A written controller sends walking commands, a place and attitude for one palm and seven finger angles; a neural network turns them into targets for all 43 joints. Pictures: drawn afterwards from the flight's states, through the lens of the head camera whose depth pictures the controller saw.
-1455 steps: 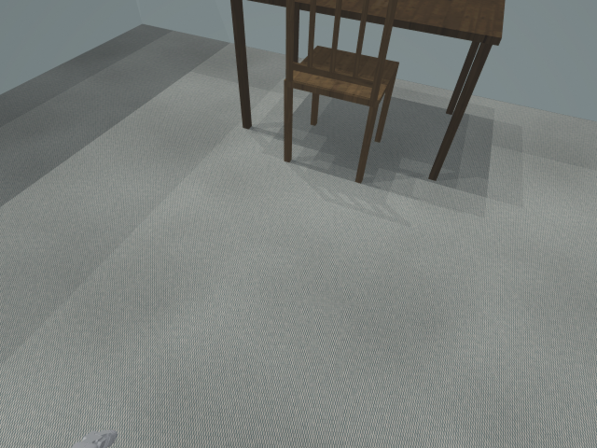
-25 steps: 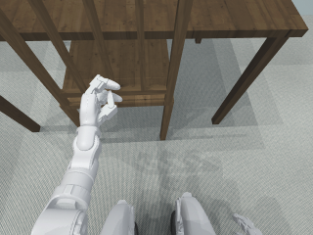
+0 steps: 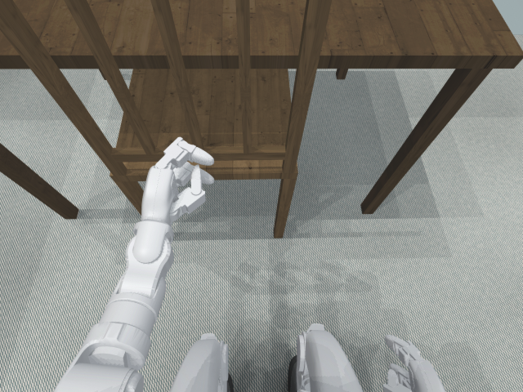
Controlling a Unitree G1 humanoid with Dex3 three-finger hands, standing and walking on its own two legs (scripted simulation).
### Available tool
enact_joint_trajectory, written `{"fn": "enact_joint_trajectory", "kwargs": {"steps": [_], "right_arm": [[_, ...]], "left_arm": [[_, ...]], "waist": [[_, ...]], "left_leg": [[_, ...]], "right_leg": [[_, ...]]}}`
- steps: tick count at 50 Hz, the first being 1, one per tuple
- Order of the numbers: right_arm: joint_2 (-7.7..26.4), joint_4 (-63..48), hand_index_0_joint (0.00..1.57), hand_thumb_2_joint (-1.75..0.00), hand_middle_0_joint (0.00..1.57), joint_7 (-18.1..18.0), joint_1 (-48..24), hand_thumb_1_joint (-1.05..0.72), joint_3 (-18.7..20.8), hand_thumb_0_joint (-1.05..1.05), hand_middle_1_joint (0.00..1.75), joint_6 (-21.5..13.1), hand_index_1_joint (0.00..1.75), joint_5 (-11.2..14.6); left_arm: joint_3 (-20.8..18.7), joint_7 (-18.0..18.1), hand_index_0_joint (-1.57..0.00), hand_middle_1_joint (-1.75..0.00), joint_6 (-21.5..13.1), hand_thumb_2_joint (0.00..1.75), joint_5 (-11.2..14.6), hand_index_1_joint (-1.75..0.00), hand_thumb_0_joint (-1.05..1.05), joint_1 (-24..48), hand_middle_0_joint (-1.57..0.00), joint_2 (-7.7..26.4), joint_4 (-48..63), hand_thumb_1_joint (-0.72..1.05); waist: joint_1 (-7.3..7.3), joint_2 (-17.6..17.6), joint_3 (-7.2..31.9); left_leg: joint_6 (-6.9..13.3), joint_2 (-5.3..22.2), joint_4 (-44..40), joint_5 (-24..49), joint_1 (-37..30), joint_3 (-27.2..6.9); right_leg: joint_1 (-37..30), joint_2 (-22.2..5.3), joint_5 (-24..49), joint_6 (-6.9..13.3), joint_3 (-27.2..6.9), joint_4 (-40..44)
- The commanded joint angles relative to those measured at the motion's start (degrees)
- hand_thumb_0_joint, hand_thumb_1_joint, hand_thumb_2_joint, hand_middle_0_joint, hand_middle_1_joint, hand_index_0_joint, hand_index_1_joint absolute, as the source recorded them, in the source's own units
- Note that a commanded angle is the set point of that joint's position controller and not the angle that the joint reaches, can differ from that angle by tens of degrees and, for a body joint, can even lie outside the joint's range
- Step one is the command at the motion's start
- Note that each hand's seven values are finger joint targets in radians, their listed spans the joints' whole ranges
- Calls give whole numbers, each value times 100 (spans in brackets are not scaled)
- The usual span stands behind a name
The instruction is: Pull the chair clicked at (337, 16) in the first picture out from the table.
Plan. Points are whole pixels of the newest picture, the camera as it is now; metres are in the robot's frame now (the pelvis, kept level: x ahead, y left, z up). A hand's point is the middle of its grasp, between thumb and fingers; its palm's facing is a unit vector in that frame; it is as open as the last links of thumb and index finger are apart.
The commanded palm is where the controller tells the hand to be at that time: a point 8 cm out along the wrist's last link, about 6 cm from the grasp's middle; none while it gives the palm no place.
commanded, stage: open the thumb and straighten the fingers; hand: left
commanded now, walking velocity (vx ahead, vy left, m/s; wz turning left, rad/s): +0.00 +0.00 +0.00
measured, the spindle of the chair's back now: (183, 90) +0.58 +0.12 +0.06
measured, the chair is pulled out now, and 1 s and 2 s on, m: -0.10 -0.10 -0.10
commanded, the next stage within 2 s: draw the fingers out of the gap in 0.66 s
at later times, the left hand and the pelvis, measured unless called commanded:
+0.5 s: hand (197, 185) +0.42 +0.10 +0.01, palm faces -0.09 -0.99 -0.08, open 15.5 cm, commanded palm +0.40 +0.15 +0.02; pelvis +0.00 +0.00 +0.00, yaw -1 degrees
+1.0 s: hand (191, 200) +0.39 +0.11 +0.01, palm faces -0.11 -0.99 -0.06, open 17.5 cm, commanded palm +0.36 +0.16 +0.02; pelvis +0.01 +0.01 +0.01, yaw -1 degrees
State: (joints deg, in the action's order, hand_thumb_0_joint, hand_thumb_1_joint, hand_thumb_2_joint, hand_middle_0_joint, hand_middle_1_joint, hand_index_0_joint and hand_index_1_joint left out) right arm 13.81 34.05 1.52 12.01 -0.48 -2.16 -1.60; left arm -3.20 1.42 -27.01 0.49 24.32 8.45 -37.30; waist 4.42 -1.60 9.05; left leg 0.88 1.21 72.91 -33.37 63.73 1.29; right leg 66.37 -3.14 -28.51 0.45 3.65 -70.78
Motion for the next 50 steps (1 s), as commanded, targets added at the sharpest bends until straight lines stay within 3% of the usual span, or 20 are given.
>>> {"fn": "enact_joint_trajectory", "kwargs": {"steps": [1,4,7,8,12,14,16,18,23,25,26,29,32,34,36,38,40,42,44,50], "right_arm": [[773,-593,20,-90,20,-50,486,-90,292,0,30,-129,30,29],[784,-558,20,-90,20,-88,472,-90,272,0,30,-170,30,51],[783,-562,20,-90,20,-76,529,-90,285,0,30,-218,30,29],[790,-487,20,-90,20,-76,561,-90,287,0,30,-222,30,22],[833,-453,20,-90,20,-65,617,-90,292,0,30,-209,30,21],[835,-465,20,-90,20,-69,627,-90,302,0,30,-210,30,20],[830,-486,20,-90,20,-60,631,-90,291,0,30,-224,30,10],[827,-498,20,-90,20,-56,669,-90,307,0,30,-222,30,8],[831,-397,20,-90,20,-63,709,-90,300,0,30,-217,30,4],[853,-433,20,-90,20,-69,709,-90,296,0,30,-242,30,-3],[839,-419,20,-90,20,-56,719,-90,292,0,30,-240,30,-8],[848,-431,20,-90,20,-33,730,-90,302,0,30,-220,30,-10],[843,-436,20,-90,20,-25,740,-90,309,0,30,-214,30,-12],[847,-467,20,-90,20,-28,744,-90,315,0,30,-200,30,-7],[833,-448,20,-90,20,-30,735,-90,298,0,30,-192,30,-1],[845,-391,20,-90,20,-51,727,-90,284,0,30,-180,30,-2],[860,-476,20,-90,20,-58,737,-90,294,0,30,-203,30,-9],[814,-552,20,-90,20,-12,708,-90,302,0,30,-202,30,5],[784,-628,20,-90,20,32,657,-90,313,0,30,-178,30,35],[768,-776,20,-90,20,30,514,-90,340,0,30,-174,30,74]], "left_arm": [[-203,-157,-50,-145,-288,61,183,-145,0,1583,-50,586,1186,30],[-378,-158,-50,-145,-242,43,335,-145,0,1754,-50,718,1188,-7],[-251,-185,-47,-138,-302,26,277,-138,0,1733,-47,653,1325,-43],[-323,-176,-45,-130,-310,20,249,-130,0,1875,-45,732,1136,-55],[-367,-215,-35,-101,-294,20,222,-101,0,1857,-35,744,875,-55],[-433,-221,-30,-87,-291,20,259,-87,0,1950,-30,795,912,-55],[-438,-227,-25,-73,-305,20,262,-73,0,1996,-25,797,982,-55],[-458,-219,-20,-58,-317,20,246,-58,0,1855,-20,817,1030,-55],[-520,-191,-7,-22,-297,20,252,-22,0,2208,-7,889,895,-55],[-512,-186,-2,-7,-332,20,209,-7,0,2225,-2,927,938,-55],[-499,-183,0,0,-346,20,213,0,0,2153,0,870,948,-55],[-485,-200,0,0,-284,20,255,0,0,1993,0,807,816,-55],[-409,-210,0,0,-296,20,247,0,0,2065,0,749,957,-55],[-494,-214,0,0,-278,20,269,0,0,1883,0,818,935,-55],[-429,-221,0,0,-281,20,240,0,0,1963,0,772,904,-55],[-505,-196,0,0,-290,20,246,0,0,2383,0,909,902,-55],[-638,-208,0,0,-314,20,235,0,0,1993,0,1009,998,-55],[-495,-272,0,0,-297,20,309,0,0,1423,0,784,1161,-55],[-224,-338,0,0,-229,20,348,0,0,911,0,499,1256,-55],[87,-275,0,0,-254,20,344,0,0,316,0,376,2204,-55]], "waist": [[149,100,2692],[178,319,2586],[154,56,2721],[229,86,2606],[215,103,2506],[217,173,2621],[189,-95,2734],[154,13,2802],[291,205,2608],[238,-167,2691],[195,-154,2760],[218,37,2709],[213,-112,2807],[204,128,2841],[221,-35,2696],[337,116,2565],[159,-35,2748],[59,-65,2915],[45,54,2807],[10,-48,2589]], "left_leg": [[-9,-170,-922,1995,-1312,-200],[5,-172,-914,1754,-1057,-176],[-10,-168,-904,1965,-1239,-179],[-12,-158,-850,1966,-1184,-182],[-19,-154,-867,1852,-1090,-185],[-2,-166,-852,1773,-1035,-149],[-18,-166,-881,1889,-1168,-180],[-26,-149,-887,2067,-1251,-186],[5,-147,-824,1863,-994,-173],[-22,-147,-872,1976,-1201,-213],[-49,-130,-898,2071,-1337,-252],[-38,-125,-899,2032,-1252,-215],[-56,-114,-912,2184,-1436,-261],[-30,-122,-890,2173,-1303,-215],[-45,-121,-904,2178,-1319,-239],[-21,-113,-879,2013,-1202,-235],[-31,-135,-922,2090,-1271,-227],[-60,-127,-969,2406,-1504,-214],[-66,-101,-1025,2511,-1585,-213],[-82,-83,-1080,2580,-1764,-284]], "right_leg": [[-2011,273,1707,95,-246,903],[-2095,271,1561,65,-282,969],[-2023,263,1691,81,-280,908],[-1891,268,1693,75,-265,887],[-1808,276,1547,84,-248,885],[-1927,277,1513,71,-293,940],[-1862,282,1555,87,-257,871],[-1925,285,1710,88,-249,851],[-1887,295,1604,53,-275,891],[-1717,290,1575,93,-235,828],[-1684,287,1581,99,-201,803],[-1770,299,1596,83,-205,866],[-1684,299,1644,93,-170,829],[-1878,304,1747,78,-211,859],[-1737,302,1708,89,-188,826],[-1699,305,1608,66,-202,883],[-1838,309,1645,95,-202,842],[-2003,299,1902,112,-184,856],[-2020,308,1971,113,-145,903],[-1870,288,1878,124,-98,890]]}}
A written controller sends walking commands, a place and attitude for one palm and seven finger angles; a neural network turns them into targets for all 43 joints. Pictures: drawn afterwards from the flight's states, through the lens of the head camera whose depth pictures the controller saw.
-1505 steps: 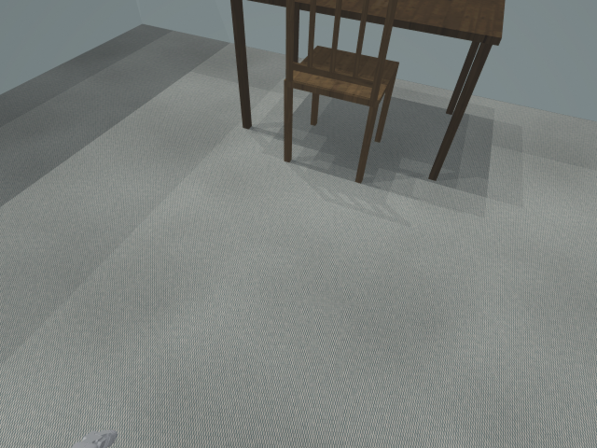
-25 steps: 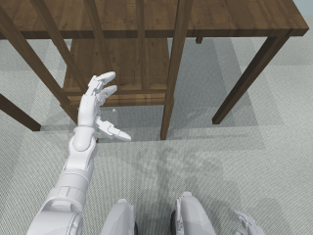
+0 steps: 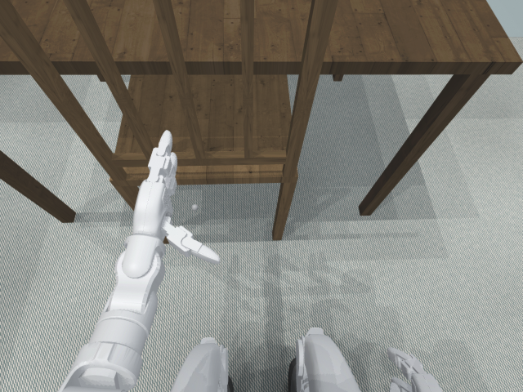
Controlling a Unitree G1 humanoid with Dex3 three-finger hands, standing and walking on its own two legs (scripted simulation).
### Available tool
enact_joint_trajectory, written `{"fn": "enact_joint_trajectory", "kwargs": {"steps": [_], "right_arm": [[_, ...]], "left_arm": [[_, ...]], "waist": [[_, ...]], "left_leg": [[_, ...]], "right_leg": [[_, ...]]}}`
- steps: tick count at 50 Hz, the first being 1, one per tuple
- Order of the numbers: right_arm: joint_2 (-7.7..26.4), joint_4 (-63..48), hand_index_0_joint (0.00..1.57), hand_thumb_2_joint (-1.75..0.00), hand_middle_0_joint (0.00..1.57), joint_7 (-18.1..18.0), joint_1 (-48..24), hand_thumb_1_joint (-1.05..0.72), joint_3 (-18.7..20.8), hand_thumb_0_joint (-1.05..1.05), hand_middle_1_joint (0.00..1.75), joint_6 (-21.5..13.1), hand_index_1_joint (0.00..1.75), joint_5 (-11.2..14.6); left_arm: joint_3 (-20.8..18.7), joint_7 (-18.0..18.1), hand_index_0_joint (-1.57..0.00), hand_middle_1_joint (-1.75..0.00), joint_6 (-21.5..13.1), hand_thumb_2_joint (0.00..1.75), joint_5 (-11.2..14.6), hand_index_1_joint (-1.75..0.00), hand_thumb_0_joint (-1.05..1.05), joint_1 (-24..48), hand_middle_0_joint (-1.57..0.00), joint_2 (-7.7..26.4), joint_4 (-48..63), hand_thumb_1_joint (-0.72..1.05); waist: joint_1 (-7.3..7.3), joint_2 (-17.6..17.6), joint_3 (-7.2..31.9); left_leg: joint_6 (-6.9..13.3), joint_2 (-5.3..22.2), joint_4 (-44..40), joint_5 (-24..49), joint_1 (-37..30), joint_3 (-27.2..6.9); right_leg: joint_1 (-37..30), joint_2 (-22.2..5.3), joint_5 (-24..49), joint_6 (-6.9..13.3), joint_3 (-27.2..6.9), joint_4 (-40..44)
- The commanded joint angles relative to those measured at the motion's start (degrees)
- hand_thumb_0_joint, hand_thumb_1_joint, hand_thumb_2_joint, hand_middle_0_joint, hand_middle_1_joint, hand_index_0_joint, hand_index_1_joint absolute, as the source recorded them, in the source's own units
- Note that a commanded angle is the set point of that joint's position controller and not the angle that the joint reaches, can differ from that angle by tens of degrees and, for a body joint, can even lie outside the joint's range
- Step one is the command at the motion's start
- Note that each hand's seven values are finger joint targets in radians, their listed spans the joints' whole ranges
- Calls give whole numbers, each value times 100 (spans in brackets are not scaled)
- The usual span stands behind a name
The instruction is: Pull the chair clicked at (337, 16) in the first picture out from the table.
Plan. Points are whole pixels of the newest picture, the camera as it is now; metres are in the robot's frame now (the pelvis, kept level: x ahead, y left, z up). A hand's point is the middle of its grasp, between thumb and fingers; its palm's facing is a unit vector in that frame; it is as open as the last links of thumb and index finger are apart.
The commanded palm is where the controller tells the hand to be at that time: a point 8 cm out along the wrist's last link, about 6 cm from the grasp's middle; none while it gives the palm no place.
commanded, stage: draw the fingers out of the gap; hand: left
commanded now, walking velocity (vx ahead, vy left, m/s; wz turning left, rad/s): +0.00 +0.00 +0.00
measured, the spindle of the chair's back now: (185, 97) +0.56 +0.12 +0.05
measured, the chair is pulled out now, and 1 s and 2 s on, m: -0.10 -0.10 -0.10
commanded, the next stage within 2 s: aim the fingers beside a spindle in 0.52 s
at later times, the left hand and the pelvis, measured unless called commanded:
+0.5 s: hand (190, 274) +0.28 +0.10 +0.01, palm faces -0.10 -0.99 -0.04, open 17.5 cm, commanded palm +0.26 +0.15 +0.01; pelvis +0.00 -0.01 -0.01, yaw +2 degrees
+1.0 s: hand (193, 274) +0.28 +0.10 +0.01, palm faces -0.06 -1.00 -0.03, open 17.3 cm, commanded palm +0.26 +0.15 +0.01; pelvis -0.01 -0.01 -0.02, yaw +2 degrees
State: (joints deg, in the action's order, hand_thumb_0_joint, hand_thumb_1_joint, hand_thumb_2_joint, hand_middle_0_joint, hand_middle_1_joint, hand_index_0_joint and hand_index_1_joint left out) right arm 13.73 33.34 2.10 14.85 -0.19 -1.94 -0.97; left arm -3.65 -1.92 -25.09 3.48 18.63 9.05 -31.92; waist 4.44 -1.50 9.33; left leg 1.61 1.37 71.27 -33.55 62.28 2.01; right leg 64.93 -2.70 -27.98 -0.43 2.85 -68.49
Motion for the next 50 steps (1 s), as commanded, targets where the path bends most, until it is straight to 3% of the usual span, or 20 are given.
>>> {"fn": "enact_joint_trajectory", "kwargs": {"steps": [1,4,5,6,8,10,12,15,18,20,21,23,25,31,32,33,35,40,46,50], "right_arm": [[760,-692,20,-90,20,-30,204,-90,317,0,30,-200,30,9],[740,-703,20,-90,20,-42,84,-90,301,0,30,-233,30,-8],[758,-727,20,-90,20,-62,46,-90,292,0,30,-253,30,-3],[731,-730,20,-90,20,-54,6,-90,287,0,30,-265,30,-22],[727,-770,20,-90,20,-58,-63,-90,284,0,30,-286,30,-11],[728,-857,20,-90,20,-65,-118,-90,282,0,30,-313,30,0],[704,-919,20,-90,20,-65,-185,-90,288,0,30,-323,30,18],[696,-1055,20,-90,20,-72,-254,-90,285,0,30,-363,30,50],[672,-1101,20,-90,20,-92,-333,-90,265,0,30,-379,30,55],[682,-1136,20,-90,20,-117,-398,-90,241,0,30,-419,30,63],[658,-1164,20,-90,20,-123,-414,-90,239,0,30,-446,30,38],[652,-1224,20,-90,20,-138,-420,-90,241,0,30,-491,30,45],[661,-1259,20,-90,20,-153,-434,-90,219,0,30,-526,30,53],[649,-1447,20,-90,20,-170,-443,-90,210,0,30,-623,30,59],[650,-1469,20,-90,20,-179,-445,-90,213,0,30,-644,30,61],[610,-1446,20,-90,20,-214,-511,-90,199,0,30,-702,30,54],[645,-1370,20,-90,20,-245,-460,-90,183,0,30,-771,30,31],[675,-1340,20,-90,20,-242,-385,-90,191,0,30,-795,30,2],[676,-1384,20,-90,20,-263,-418,-90,162,0,30,-730,30,31],[664,-1369,20,-90,20,-257,-348,-90,158,0,30,-751,30,26]], "left_arm": [[134,105,0,0,-487,20,41,0,0,752,0,323,1811,-55],[233,189,0,0,-537,20,3,0,0,496,0,254,1962,-55],[178,200,0,0,-573,20,-45,0,0,478,0,401,2076,-55],[243,194,0,0,-583,20,-76,0,0,354,0,328,2127,-55],[319,160,0,0,-569,20,-44,0,0,107,0,235,2172,-55],[337,113,0,0,-537,20,-21,0,0,-144,0,251,2366,-55],[435,49,0,0,-479,20,29,0,0,-495,0,149,2544,-55],[558,-20,0,0,-379,20,60,0,0,-983,0,116,2928,-55],[665,-30,0,0,-290,20,41,0,0,-1225,0,45,3010,-55],[683,-22,0,0,-289,20,-8,0,0,-1148,0,117,3143,-55],[661,-20,0,0,-311,20,-13,0,0,-1234,0,129,3324,-55],[641,-32,0,0,-303,20,24,0,0,-1604,0,110,3368,-55],[592,-51,0,0,-311,20,23,0,0,-1623,0,242,3605,-55],[801,-131,0,0,-175,20,34,0,0,-2424,0,117,4091,-55],[930,-125,0,0,-151,20,30,0,0,-2435,0,21,4215,-55],[855,-9,0,0,-183,20,357,0,0,-2274,0,-275,4355,-55],[870,131,-1,-1,-190,21,244,-1,0,-2205,-1,-154,4239,-54],[910,207,-2,-3,-147,23,-90,-3,0,-2006,-2,38,4183,-53],[604,216,-3,-4,133,26,99,-4,0,-1977,-3,126,4004,-52],[687,259,-4,-6,130,27,114,-6,0,-1868,-4,15,3958,-51]], "waist": [[-7,-19,2516],[24,178,2273],[-29,1,2196],[-49,-137,2249],[-52,117,2190],[-129,-54,2265],[-149,118,2316],[-221,41,2347],[-153,374,2059],[-150,133,1877],[-207,108,1992],[-215,290,1967],[-249,48,1952],[-261,101,1951],[-213,69,1948],[-231,160,1898],[-138,232,1794],[-168,-22,1934],[-259,183,2063],[-233,207,2076]], "left_leg": [[-165,-96,-916,2596,-1688,-374],[-137,-118,-875,2294,-1458,-364],[-142,-130,-860,2312,-1441,-386],[-148,-134,-843,2318,-1516,-374],[-144,-137,-832,2228,-1464,-392],[-143,-165,-844,2274,-1474,-398],[-145,-152,-831,2330,-1522,-399],[-149,-163,-851,2431,-1583,-423],[-112,-180,-784,1957,-1255,-391],[-100,-203,-746,1689,-1115,-409],[-101,-211,-734,1702,-1159,-398],[-90,-216,-687,1659,-1117,-376],[-96,-238,-680,1596,-1050,-397],[-93,-232,-634,1604,-1051,-403],[-89,-224,-614,1615,-1103,-423],[-110,-241,-607,1523,-1012,-446],[-95,-230,-499,1344,-827,-457],[-117,-222,-504,1440,-955,-469],[-95,-248,-564,1324,-816,-386],[-99,-240,-609,1545,-874,-400]], "right_leg": [[-1686,239,1797,207,-15,670],[-1669,225,1643,197,-22,680],[-1589,216,1604,226,-32,619],[-1546,204,1582,229,-37,602],[-1583,205,1527,228,-21,617],[-1644,197,1537,251,-14,575],[-1712,191,1611,237,-17,588],[-1772,185,1631,259,-2,575],[-1708,186,1383,223,-11,621],[-1517,179,1084,247,-25,597],[-1558,171,1071,252,-31,576],[-1586,183,1086,243,-49,606],[-1567,181,973,274,-40,554],[-1541,173,959,264,-16,539],[-1444,177,958,257,-10,526],[-1413,172,881,239,30,544],[-1286,187,691,229,18,534],[-1181,155,691,271,4,456],[-1550,165,701,237,-65,608],[-1637,165,928,241,-27,597]]}}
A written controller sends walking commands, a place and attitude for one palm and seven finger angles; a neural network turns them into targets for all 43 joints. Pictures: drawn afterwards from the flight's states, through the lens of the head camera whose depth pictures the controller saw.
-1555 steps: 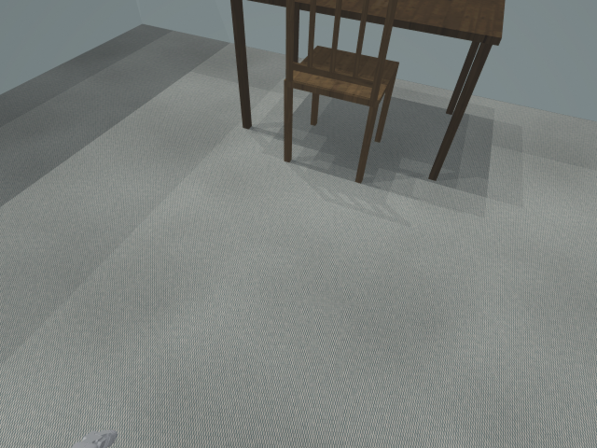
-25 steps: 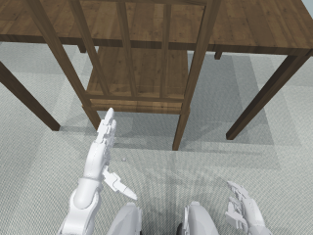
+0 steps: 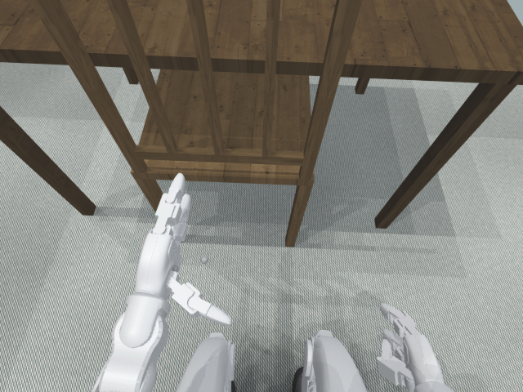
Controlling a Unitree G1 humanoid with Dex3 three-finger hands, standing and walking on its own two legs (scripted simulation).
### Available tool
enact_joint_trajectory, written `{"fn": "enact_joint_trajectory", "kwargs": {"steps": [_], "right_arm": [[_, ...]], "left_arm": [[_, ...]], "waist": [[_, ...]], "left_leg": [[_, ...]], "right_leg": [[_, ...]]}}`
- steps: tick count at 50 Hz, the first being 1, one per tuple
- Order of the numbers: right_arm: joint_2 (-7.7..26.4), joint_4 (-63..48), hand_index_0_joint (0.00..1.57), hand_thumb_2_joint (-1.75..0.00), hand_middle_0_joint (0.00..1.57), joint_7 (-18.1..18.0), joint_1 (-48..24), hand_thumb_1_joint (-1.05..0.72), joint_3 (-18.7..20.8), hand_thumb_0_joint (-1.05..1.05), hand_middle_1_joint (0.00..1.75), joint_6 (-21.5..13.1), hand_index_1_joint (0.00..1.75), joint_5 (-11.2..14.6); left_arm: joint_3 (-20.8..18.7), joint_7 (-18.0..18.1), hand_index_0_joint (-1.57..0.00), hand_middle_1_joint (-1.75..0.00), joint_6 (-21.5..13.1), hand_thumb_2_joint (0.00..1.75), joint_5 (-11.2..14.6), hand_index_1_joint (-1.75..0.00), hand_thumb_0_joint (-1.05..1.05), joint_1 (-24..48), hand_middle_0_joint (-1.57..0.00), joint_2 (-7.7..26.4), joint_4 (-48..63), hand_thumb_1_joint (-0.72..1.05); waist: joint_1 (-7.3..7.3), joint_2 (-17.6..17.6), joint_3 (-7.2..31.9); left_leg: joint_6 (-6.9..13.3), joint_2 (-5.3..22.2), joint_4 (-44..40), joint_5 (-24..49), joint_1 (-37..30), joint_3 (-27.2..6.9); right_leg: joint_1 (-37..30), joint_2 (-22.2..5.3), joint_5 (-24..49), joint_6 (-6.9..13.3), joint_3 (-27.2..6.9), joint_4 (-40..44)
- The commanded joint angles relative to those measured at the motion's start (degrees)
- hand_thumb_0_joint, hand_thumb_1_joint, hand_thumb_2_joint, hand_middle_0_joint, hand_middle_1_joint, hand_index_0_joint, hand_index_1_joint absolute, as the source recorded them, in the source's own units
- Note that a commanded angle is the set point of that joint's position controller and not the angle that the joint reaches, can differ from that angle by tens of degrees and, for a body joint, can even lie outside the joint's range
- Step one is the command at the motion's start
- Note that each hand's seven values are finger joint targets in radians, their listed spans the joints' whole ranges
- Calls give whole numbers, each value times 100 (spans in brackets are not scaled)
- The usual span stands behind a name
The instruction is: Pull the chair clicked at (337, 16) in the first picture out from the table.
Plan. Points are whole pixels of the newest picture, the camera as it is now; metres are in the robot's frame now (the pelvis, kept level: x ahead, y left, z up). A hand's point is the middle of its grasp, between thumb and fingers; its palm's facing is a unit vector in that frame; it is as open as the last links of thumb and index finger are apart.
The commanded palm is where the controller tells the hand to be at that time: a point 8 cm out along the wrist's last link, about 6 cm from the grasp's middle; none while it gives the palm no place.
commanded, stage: aim the fingers beside a spindle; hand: left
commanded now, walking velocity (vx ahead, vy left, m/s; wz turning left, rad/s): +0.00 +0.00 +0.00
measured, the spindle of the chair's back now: (209, 91) +0.58 +0.12 +0.07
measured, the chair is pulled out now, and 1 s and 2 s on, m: -0.10 -0.10 -0.10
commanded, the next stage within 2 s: push the fingers through the gap in 1.64 s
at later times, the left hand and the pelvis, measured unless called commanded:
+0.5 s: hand (207, 247) +0.31 +0.09 +0.04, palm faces -0.09 -1.00 -0.02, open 17.0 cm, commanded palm +0.30 +0.14 +0.03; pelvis +0.01 +0.00 +0.01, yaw +0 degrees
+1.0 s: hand (218, 238) +0.33 +0.08 +0.04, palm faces -0.10 -0.99 -0.04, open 17.0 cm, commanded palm +0.31 +0.13 +0.04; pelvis +0.01 +0.00 +0.01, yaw +0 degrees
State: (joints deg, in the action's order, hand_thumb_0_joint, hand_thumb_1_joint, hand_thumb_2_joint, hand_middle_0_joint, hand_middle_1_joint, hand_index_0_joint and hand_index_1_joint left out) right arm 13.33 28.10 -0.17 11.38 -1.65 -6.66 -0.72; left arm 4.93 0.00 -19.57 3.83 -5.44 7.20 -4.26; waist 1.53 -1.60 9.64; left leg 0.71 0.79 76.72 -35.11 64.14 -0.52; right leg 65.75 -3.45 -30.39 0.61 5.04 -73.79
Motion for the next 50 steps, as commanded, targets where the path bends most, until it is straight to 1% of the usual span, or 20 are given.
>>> {"fn": "enact_joint_trajectory", "kwargs": {"steps": [1,4,6,9,10,13,16,19,25,29,30,31,32,35,37,38,41,45,49,50], "right_arm": [[695,-811,20,-90,20,-16,2,-90,301,0,30,-282,30,1],[706,-771,20,-90,20,-6,40,-90,323,0,30,-294,30,-6],[699,-766,20,-90,20,11,52,-90,321,0,30,-290,30,-15],[697,-771,20,-90,20,15,63,-90,330,0,30,-263,30,-20],[708,-754,20,-90,20,10,66,-90,337,0,30,-255,30,-10],[690,-720,20,-90,20,16,65,-90,335,0,30,-239,30,-28],[679,-736,20,-90,20,29,69,-90,346,0,30,-237,30,-29],[682,-704,20,-90,20,38,94,-90,351,0,30,-219,30,-12],[701,-717,20,-90,20,16,86,-90,352,0,30,-210,30,-4],[676,-709,20,-90,20,24,82,-90,358,0,30,-183,30,-16],[689,-712,20,-90,20,19,78,-90,351,0,30,-172,30,-17],[667,-708,20,-90,20,33,53,-90,338,0,30,-171,30,-27],[679,-697,20,-90,20,27,63,-90,339,0,30,-159,30,-23],[678,-708,20,-90,20,25,47,-90,340,0,30,-154,30,-28],[680,-698,20,-90,20,31,50,-90,343,0,30,-138,30,-24],[673,-680,20,-90,20,39,27,-90,331,0,30,-138,30,-16],[673,-648,20,-90,20,35,41,-90,323,0,30,-127,30,-17],[697,-649,20,-90,20,23,53,-90,335,0,30,-111,30,-12],[686,-568,20,-90,20,29,52,-90,324,0,30,-95,30,-22],[697,-557,20,-90,20,20,47,-90,322,0,30,-101,30,-21]], "left_arm": [[-95,57,-5,-6,-440,28,64,-6,0,552,-5,130,1152,-51],[85,43,-5,-7,-476,29,13,-7,0,672,-5,18,1110,-51],[23,52,-6,-8,-482,30,-10,-8,0,600,-6,71,1045,-50],[-38,104,-6,-8,-515,30,-17,-8,0,665,-6,98,1023,-50],[-174,145,-6,-8,-520,30,-55,-8,0,673,-6,233,975,-50],[-115,190,-6,-8,-582,30,-37,-8,0,914,-6,148,1001,-50],[-180,181,-6,-8,-629,30,-37,-8,0,732,-6,187,1075,-50],[-83,105,-6,-8,-597,30,20,-8,0,759,-6,83,962,-50],[47,38,-6,-8,-554,30,-25,-8,0,897,-6,40,976,-50],[7,131,-6,-8,-570,30,-40,-8,0,865,-6,41,967,-50],[-60,165,-6,-8,-575,30,-88,-8,0,910,-6,124,962,-50],[48,176,-6,-8,-571,30,-85,-8,0,956,-6,0,935,-50],[-47,206,-6,-8,-575,30,-97,-8,0,1004,-6,81,872,-50],[-45,241,-6,-8,-589,30,-124,-8,0,1074,-6,96,891,-50],[-56,236,-6,-8,-581,30,-93,-8,0,1039,-6,55,811,-50],[135,210,-6,-8,-564,30,-88,-8,0,1152,-6,-106,777,-50],[165,202,-6,-8,-532,30,-102,-8,0,1340,-6,-129,623,-50],[-53,242,-6,-8,-540,30,-120,-8,0,1418,-6,87,572,-50],[-4,290,-6,-8,-556,30,-117,-8,0,1800,-6,-14,388,-50],[-34,300,-6,-8,-574,30,-125,-8,0,1978,-6,43,397,-50]], "waist": [[99,180,1998],[158,184,1970],[106,111,1994],[107,254,1981],[68,158,1967],[134,200,1984],[39,55,2233],[129,288,2090],[132,68,2058],[144,287,2091],[96,115,2085],[133,124,2051],[127,217,2018],[86,48,2099],[113,254,2129],[184,210,2056],[201,235,1966],[104,155,2090],[195,299,2007],[185,170,2025]], "left_leg": [[-11,-167,-1145,1740,-1121,-134],[-21,-143,-1167,1785,-1236,-161],[-26,-151,-1190,1863,-1226,-154],[-23,-157,-1193,1829,-1173,-137],[-25,-152,-1186,1874,-1177,-152],[-16,-154,-1149,1879,-1198,-118],[-37,-157,-1179,2221,-1383,-127],[-21,-145,-1167,2153,-1297,-108],[-43,-130,-1229,2283,-1444,-191],[-32,-130,-1195,2201,-1430,-153],[-44,-137,-1218,2252,-1431,-181],[-37,-139,-1204,2193,-1449,-164],[-40,-139,-1213,2095,-1390,-162],[-41,-154,-1231,2171,-1435,-165],[-39,-142,-1231,2156,-1436,-155],[-31,-137,-1232,2076,-1448,-160],[-20,-135,-1259,1972,-1394,-173],[-21,-157,-1285,2006,-1362,-162],[-11,-142,-1277,1817,-1308,-137],[-4,-153,-1278,1851,-1279,-150]], "right_leg": [[-1654,237,1230,129,-247,1140],[-1537,232,1246,126,-220,1126],[-1607,227,1304,142,-214,1110],[-1677,224,1341,128,-236,1125],[-1627,236,1330,144,-223,1085],[-1660,224,1411,124,-262,1117],[-1804,221,1701,152,-243,1045],[-1856,229,1759,123,-254,1119],[-1677,219,1689,151,-184,1056],[-1737,219,1715,123,-213,1100],[-1702,223,1672,149,-191,1048],[-1656,220,1630,135,-205,1085],[-1668,218,1559,133,-204,1090],[-1718,221,1585,158,-211,1083],[-1783,224,1645,137,-216,1107],[-1688,224,1575,126,-215,1146],[-1647,229,1440,129,-202,1175],[-1761,222,1472,146,-237,1156],[-1702,215,1338,118,-252,1214],[-1705,220,1339,138,-262,1205]]}}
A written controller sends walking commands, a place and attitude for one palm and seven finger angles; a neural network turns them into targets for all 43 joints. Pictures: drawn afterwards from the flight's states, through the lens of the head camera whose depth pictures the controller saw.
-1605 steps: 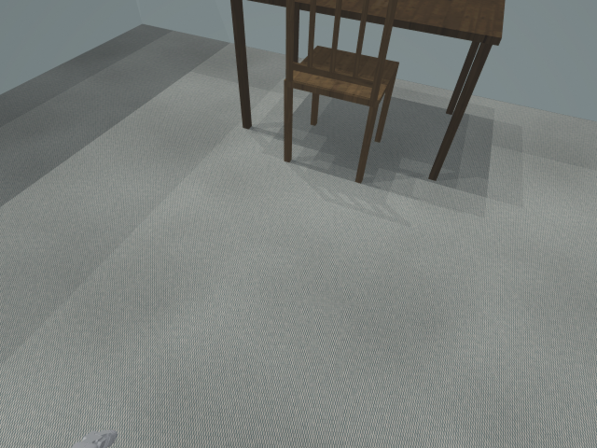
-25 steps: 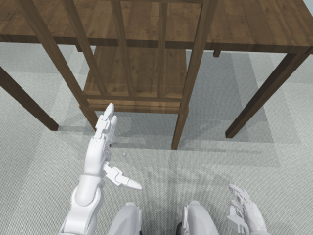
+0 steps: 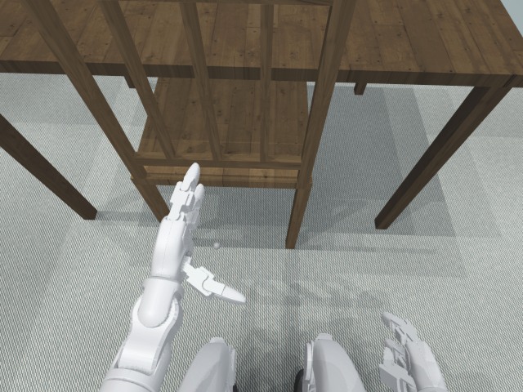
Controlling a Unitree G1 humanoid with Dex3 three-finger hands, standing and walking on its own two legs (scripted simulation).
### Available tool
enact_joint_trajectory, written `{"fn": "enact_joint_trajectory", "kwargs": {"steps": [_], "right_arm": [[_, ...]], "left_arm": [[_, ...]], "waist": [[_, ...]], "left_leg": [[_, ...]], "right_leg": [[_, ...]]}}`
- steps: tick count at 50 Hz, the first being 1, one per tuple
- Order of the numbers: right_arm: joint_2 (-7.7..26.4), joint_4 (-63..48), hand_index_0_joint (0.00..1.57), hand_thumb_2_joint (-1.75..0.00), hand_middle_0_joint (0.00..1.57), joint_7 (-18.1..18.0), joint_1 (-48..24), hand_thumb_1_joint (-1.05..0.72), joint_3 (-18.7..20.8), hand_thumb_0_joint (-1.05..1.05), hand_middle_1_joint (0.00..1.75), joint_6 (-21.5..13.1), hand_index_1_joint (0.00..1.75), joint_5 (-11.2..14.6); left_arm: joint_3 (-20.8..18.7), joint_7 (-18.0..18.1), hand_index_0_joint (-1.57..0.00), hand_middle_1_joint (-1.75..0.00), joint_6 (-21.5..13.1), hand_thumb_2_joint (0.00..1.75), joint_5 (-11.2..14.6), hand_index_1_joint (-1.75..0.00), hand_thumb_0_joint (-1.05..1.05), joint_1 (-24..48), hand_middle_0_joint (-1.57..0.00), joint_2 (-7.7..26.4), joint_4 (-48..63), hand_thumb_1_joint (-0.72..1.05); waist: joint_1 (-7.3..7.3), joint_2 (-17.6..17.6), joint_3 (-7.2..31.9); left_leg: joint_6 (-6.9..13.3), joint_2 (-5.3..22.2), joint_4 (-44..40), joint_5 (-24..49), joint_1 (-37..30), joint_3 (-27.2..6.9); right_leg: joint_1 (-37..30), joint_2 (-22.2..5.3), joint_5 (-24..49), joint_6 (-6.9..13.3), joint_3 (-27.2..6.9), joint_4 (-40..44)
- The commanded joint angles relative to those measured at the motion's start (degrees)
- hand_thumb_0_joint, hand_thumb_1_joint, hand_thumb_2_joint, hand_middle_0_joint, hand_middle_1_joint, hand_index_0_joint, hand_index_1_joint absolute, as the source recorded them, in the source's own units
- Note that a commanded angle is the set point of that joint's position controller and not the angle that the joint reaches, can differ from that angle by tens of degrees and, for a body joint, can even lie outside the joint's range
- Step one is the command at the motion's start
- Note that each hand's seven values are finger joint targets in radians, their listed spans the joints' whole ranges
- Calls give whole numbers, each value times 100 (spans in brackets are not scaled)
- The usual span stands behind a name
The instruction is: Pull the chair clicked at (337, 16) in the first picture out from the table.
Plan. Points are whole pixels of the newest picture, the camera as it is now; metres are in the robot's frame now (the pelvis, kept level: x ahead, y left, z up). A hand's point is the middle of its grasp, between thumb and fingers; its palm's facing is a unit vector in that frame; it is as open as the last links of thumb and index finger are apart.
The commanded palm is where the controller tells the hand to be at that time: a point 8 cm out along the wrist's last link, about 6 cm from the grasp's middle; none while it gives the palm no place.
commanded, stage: aim the fingers beside a spindle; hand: left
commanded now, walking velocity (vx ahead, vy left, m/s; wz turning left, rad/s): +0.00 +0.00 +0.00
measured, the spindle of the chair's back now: (206, 99) +0.57 +0.12 +0.06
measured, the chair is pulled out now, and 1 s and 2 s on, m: -0.10 -0.10 -0.10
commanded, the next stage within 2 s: push the fingers through the gap in 0.64 s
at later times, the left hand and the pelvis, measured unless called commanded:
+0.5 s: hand (212, 241) +0.33 +0.08 +0.02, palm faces -0.09 -1.00 -0.03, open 17.0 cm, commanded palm +0.31 +0.14 +0.03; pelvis +0.00 +0.00 +0.00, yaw +0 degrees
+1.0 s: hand (213, 225) +0.35 +0.09 +0.02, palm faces -0.09 -0.99 -0.03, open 17.0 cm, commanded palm +0.34 +0.14 +0.02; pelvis +0.00 +0.00 +0.00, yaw +0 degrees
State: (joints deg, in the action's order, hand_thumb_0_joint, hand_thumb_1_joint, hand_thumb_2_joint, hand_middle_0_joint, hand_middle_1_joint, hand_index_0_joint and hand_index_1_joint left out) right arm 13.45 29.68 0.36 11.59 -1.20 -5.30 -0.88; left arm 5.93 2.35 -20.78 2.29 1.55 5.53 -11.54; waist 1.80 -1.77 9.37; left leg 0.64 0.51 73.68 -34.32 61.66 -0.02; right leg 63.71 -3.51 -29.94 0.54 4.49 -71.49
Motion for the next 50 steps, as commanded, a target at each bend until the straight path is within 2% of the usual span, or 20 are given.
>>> {"fn": "enact_joint_trajectory", "kwargs": {"steps": [1,5,9,11,12,14,16,19,20,24,27,28,31,35,37,39,40,42,45,50], "right_arm": [[674,-685,20,-90,20,-28,54,-90,287,0,30,-237,30,-19],[690,-667,20,-90,20,-27,74,-90,292,0,30,-220,30,-1],[667,-673,20,-90,20,8,58,-90,305,0,30,-231,30,12],[667,-645,20,-90,20,21,65,-90,294,0,30,-233,30,12],[682,-636,20,-90,20,12,73,-90,321,0,30,-234,30,20],[672,-618,20,-90,20,13,64,-90,314,0,30,-249,30,17],[691,-596,20,-90,20,0,68,-90,315,0,30,-255,30,3],[681,-587,20,-90,20,0,69,-90,323,0,30,-263,30,-7],[707,-604,20,-90,20,-4,77,-90,324,0,30,-257,30,-2],[678,-637,20,-90,20,21,52,-90,328,0,30,-249,30,-4],[689,-630,20,-90,20,19,40,-90,318,0,30,-219,30,6],[697,-634,20,-90,20,12,35,-90,318,0,30,-210,30,11],[697,-616,20,-90,20,0,37,-90,300,0,30,-196,30,3],[706,-623,20,-90,20,-18,33,-90,309,0,30,-200,30,-4],[699,-614,20,-90,20,-22,39,-90,319,0,30,-194,30,-9],[677,-588,20,-90,20,-16,36,-90,305,0,30,-201,30,-11],[708,-580,20,-90,20,-24,56,-90,301,0,30,-192,30,-14],[699,-514,20,-90,20,-25,51,-90,300,0,30,-180,30,-22],[720,-497,20,-90,20,-39,81,-90,309,0,30,-186,30,-18],[724,-446,20,-90,20,-14,138,-90,320,0,30,-171,30,-14]], "left_arm": [[-199,68,-6,-8,-466,30,47,-8,0,1242,-6,226,1032,-50],[-502,24,-6,-8,-474,30,106,-8,0,1143,-6,466,821,-50],[-316,-107,-6,-8,-521,30,198,-8,0,968,-6,235,875,-50],[-208,-135,-6,-8,-533,30,195,-8,0,1104,-6,175,884,-50],[-272,-136,-6,-8,-548,30,195,-8,0,1036,-6,229,864,-50],[-163,-132,-6,-8,-589,30,184,-8,0,1155,-6,163,917,-50],[-262,-104,-6,-8,-619,30,169,-8,0,1172,-6,238,809,-50],[-354,-65,-6,-8,-677,30,167,-8,0,1270,-6,322,914,-50],[-486,-49,-6,-8,-669,30,137,-8,0,1156,-6,453,840,-50],[-202,-80,-6,-8,-658,30,163,-8,0,1128,-6,166,997,-50],[-237,-96,-6,-8,-607,30,171,-8,0,1076,-6,205,917,-50],[-264,-97,-6,-8,-594,30,162,-8,0,1071,-6,227,842,-50],[-213,-89,-6,-8,-585,30,104,-8,0,1294,-6,216,770,-50],[-228,-67,-6,-8,-584,30,109,-8,0,1415,-6,247,862,-50],[-386,-48,-6,-8,-593,30,144,-8,0,1321,-6,330,832,-50],[-248,-40,-6,-8,-597,30,142,-8,0,1565,-6,220,879,-50],[-362,-16,-6,-8,-581,30,116,-8,0,1574,-6,351,797,-50],[-316,-9,-6,-8,-565,30,143,-8,0,1807,-6,252,638,-50],[-463,-28,-6,-8,-557,30,146,-8,0,1957,-6,400,549,-50],[-353,-70,-6,-8,-526,30,166,-8,0,2036,-6,242,343,-50]], "waist": [[159,312,2134],[61,307,2218],[66,312,2233],[146,254,2178],[140,405,2156],[166,255,2069],[177,366,2056],[143,301,2143],[73,225,2131],[127,217,2303],[133,234,2168],[145,385,2130],[176,270,2032],[143,98,2178],[118,304,2268],[173,134,2227],[157,175,2228],[253,305,2163],[204,187,2316],[221,120,2399]], "left_leg": [[12,-124,-950,1772,-1017,-171],[11,-149,-977,1836,-891,-117],[7,-132,-1036,1919,-1033,-83],[15,-116,-1021,1938,-1048,-105],[13,-105,-1015,1902,-1036,-109],[12,-110,-1022,1846,-1060,-118],[27,-109,-987,1818,-1004,-120],[18,-125,-968,1826,-1004,-108],[8,-135,-995,1891,-987,-124],[3,-119,-1003,2071,-1208,-136],[-6,-115,-1026,1980,-1161,-146],[2,-113,-1023,1866,-1076,-145],[8,-111,-1007,1810,-1043,-170],[-5,-115,-993,1969,-1186,-196],[4,-115,-967,1956,-1150,-157],[-6,-114,-981,1970,-1175,-164],[-6,-110,-986,2003,-1140,-199],[9,-101,-950,1872,-1062,-181],[8,-112,-947,1952,-1063,-165],[-26,-91,-1006,2254,-1247,-192]], "right_leg": [[-1596,220,1341,124,-234,996],[-1881,223,1513,134,-290,1017],[-1934,213,1647,118,-304,1072],[-1817,215,1633,117,-274,1059],[-1818,222,1607,106,-271,1057],[-1708,219,1516,115,-267,1072],[-1685,224,1472,109,-269,1062],[-1741,210,1504,109,-295,1034],[-1762,217,1529,138,-267,1002],[-1746,215,1695,120,-244,980],[-1699,219,1596,120,-227,1010],[-1707,224,1510,109,-233,1023],[-1554,226,1394,124,-212,986],[-1508,223,1473,141,-206,940],[-1650,222,1536,116,-243,971],[-1586,213,1546,118,-237,965],[-1572,224,1528,134,-212,934],[-1531,223,1464,100,-233,984],[-1646,230,1549,119,-261,967],[-1623,233,1760,132,-206,932]]}}
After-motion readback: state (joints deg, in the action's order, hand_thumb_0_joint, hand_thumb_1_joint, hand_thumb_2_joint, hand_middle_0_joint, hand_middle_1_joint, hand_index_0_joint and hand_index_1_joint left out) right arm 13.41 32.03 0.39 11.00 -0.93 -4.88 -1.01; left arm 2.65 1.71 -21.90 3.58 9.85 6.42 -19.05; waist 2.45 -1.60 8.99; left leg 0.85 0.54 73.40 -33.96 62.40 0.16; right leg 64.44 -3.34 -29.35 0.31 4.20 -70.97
